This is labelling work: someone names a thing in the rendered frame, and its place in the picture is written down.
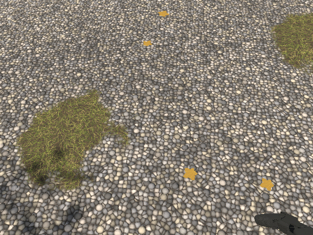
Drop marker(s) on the robot right hand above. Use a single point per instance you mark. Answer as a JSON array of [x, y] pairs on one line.
[[283, 221]]

